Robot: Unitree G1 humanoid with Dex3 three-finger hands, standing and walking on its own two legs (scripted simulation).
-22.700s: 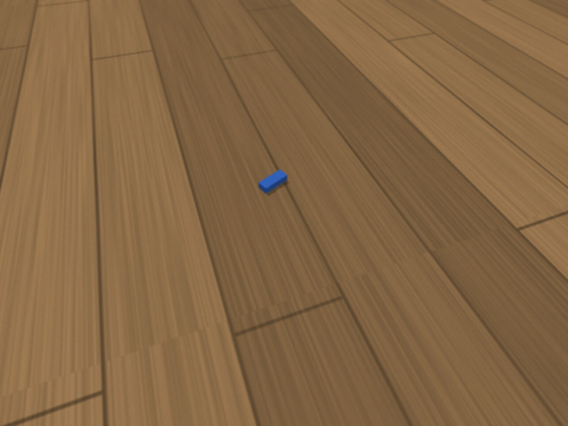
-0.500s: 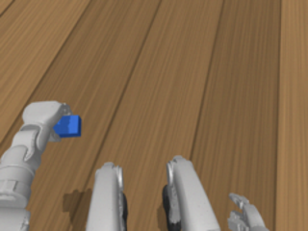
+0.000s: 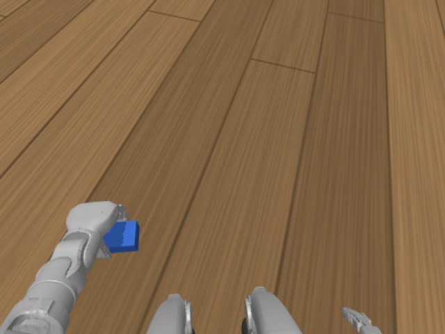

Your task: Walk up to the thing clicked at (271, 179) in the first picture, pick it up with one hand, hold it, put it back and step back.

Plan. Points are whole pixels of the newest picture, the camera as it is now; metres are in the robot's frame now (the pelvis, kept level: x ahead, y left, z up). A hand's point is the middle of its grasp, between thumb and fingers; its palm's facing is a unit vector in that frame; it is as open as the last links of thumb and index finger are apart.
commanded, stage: lift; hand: left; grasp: from above
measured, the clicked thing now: (103, 238) +0.33 +0.24 -0.13
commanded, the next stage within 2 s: hold in 0.36 s
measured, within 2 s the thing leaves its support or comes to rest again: neither
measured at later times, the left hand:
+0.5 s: hand (96, 215) +0.34 +0.22 -0.02, palm faces -0.47 -0.07 -0.88, open 8.3 cm
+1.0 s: hand (86, 209) +0.34 +0.22 +0.02, palm faces -0.49 -0.04 -0.87, open 8.3 cm
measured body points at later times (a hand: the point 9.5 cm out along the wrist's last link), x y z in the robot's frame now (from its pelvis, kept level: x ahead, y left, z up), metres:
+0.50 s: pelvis +0.04 -0.01 +0.06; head +0.09 -0.01 +0.51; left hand +0.36 +0.22 +0.03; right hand +0.13 -0.28 -0.06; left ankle +0.04 +0.10 -0.64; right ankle +0.06 -0.13 -0.64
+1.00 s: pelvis +0.04 +0.00 +0.08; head +0.07 -0.01 +0.53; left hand +0.36 +0.22 +0.07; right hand +0.15 -0.27 -0.04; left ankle +0.04 +0.10 -0.64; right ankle +0.06 -0.13 -0.64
